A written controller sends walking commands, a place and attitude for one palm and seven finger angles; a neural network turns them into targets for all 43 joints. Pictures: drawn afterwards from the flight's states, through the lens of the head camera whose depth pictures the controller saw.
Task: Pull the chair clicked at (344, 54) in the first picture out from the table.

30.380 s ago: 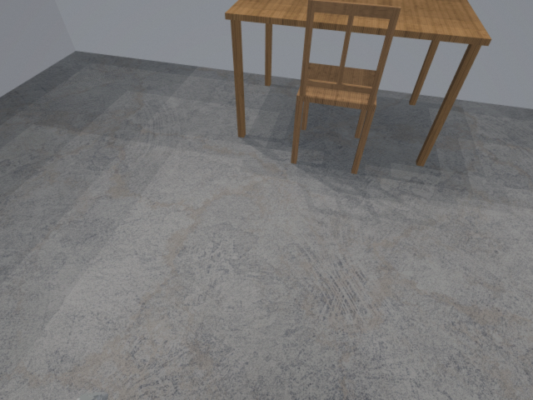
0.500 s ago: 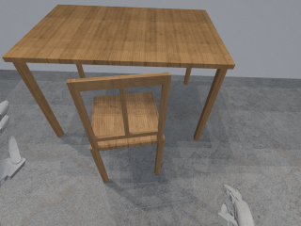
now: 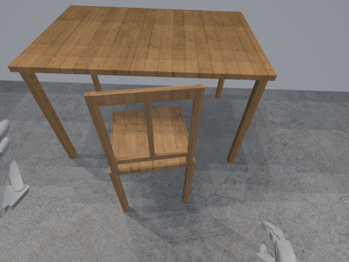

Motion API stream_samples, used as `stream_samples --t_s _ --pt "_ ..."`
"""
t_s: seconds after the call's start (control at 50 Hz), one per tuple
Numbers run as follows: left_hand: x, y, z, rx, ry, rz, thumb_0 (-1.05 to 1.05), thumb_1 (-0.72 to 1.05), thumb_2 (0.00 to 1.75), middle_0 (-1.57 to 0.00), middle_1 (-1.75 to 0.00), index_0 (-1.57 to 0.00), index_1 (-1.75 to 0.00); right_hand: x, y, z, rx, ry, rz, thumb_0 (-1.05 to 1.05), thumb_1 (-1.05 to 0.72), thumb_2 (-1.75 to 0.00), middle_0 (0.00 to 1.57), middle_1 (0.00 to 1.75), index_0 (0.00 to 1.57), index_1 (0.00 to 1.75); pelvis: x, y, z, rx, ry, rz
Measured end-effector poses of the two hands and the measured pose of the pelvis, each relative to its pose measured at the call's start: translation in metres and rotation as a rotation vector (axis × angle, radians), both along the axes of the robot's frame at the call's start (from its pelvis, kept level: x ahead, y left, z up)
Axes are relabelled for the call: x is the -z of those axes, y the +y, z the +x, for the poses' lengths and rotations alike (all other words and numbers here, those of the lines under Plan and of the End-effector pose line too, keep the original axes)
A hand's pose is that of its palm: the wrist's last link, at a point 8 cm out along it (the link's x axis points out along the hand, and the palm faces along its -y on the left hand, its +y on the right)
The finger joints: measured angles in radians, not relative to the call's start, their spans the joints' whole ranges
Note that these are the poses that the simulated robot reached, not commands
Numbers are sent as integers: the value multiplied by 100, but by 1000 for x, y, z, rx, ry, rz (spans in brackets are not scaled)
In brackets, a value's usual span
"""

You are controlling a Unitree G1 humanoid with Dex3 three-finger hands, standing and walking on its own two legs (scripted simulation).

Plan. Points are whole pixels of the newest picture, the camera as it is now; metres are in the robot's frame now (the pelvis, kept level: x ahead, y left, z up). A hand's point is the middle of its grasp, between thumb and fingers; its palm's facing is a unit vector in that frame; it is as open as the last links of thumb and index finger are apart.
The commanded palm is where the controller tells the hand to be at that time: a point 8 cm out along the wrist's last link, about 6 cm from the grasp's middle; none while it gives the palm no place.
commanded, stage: let the arm hang, fingers relaxed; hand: left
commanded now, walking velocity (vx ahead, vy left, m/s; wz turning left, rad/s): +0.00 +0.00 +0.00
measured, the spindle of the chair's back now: (150, 131) +0.57 +0.13 -0.11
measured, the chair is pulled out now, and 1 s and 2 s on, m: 0.16 0.16 0.16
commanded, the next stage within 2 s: look to check the result in 1.20 s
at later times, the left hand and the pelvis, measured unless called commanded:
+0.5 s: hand out of the picture -0.04 +0.17 -0.18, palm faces +0.01 -0.99 -0.16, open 7.0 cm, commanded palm none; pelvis -0.02 -0.01 +0.00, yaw +1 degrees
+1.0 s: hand out of the picture +0.02 +0.16 -0.17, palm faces +0.01 -0.97 -0.22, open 7.3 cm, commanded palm none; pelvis -0.01 -0.01 +0.00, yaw +0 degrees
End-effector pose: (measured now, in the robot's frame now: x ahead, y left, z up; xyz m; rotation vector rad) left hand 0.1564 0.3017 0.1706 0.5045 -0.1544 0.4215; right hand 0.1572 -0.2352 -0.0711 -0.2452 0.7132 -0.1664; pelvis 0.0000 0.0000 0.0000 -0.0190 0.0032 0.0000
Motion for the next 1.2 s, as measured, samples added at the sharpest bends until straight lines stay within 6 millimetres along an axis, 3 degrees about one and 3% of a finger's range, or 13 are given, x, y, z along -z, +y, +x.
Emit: stream_samples --t_s 0.12,0.16,0.2,0.24,0.28,0.32,0.38,0.4,0.52,0.64,0.8,0.98,1.2 --pt "8 3 -2 9 24 15 1 89 90 -21 -30 -21 -31 4 1 -4 -19 1 11 2 -90 -90 20 30 21 30 1 2 -5 -8 5 -2" --pt "50 9 7 19 181 -17 0 89 90 -20 -30 -20 -30 18 -3 -6 -63 47 23 1 -90 -90 20 30 21 30 5 4 -10 -21 13 2" --pt "112 12 9 -3 416 -109 0 90 90 -20 -30 -20 -30 31 -9 -11 -74 107 25 1 -90 -90 20 30 21 30 9 6 -14 -25 13 9" --pt "176 6 -4 -31 668 -209 0 90 90 -19 -30 -20 -30 40 -16 -20 -60 157 24 1 -90 -90 20 30 21 30 11 6 -18 -22 7 18" --pt "231 -11 -30 -47 901 -303 0 90 90 -19 -30 -20 -30 45 -22 -35 -34 207 20 1 -90 -90 20 30 21 30 12 4 -21 -15 -1 24" --pt "274 -36 -64 -47 1100 -393 0 91 90 -19 -30 -19 -30 48 -26 -54 -7 271 11 1 -90 -90 20 30 21 30 11 2 -23 -9 -8 26" --pt "314 -78 -118 -32 1331 -522 1 91 90 -19 -30 -20 -30 51 -30 -90 29 399 -4 1 -90 -90 20 30 21 30 8 -2 -24 -5 -10 25" --pt "320 -82 -134 -72 1367 -551 1 94 90 -20 -30 -20 -30 52 -31 -103 39 447 -7 1 -90 -90 20 30 20 30 7 -4 -24 -7 -8 23" --pt "325 -86 -203 -173 1552 -619 0 99 90 -20 -30 -20 -30 59 -25 -167 87 686 7 1 -90 -90 20 30 20 30 2 -11 -22 -16 0 11" --pt "315 -84 -225 -237 1615 -609 0 94 90 -20 -30 -20 -30 71 -7 -194 112 765 71 1 -90 -90 20 30 20 30 0 -10 -20 -15 -2 12" --pt "312 -87 -191 -210 1534 -573 0 92 90 -20 -30 -20 -30 83 16 -185 106 724 153 1 -90 -90 20 30 20 30 1 -11 -18 -4 -10 19" --pt "311 -90 -143 -150 1418 -543 1 94 90 -20 -30 -20 -30 82 6 -175 126 677 145 2 -92 -90 20 30 20 30 1 -14 -13 4 -20 24" --pt "311 -92 -133 -138 1411 -543 0 93 90 -20 -30 -20 -30 78 -5 -169 131 676 125 1 -91 -90 20 30 20 30 -1 -18 -8 6 -19 24"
